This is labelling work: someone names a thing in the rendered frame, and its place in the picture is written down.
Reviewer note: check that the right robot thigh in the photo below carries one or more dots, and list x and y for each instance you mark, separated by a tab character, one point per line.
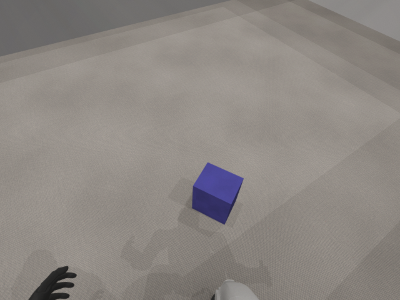
234	291

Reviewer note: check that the left robot hand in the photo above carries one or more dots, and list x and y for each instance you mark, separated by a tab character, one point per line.
50	284

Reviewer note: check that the right robot shin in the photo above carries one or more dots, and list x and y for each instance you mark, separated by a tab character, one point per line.
228	281

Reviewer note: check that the carton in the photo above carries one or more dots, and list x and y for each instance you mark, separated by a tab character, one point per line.
215	192

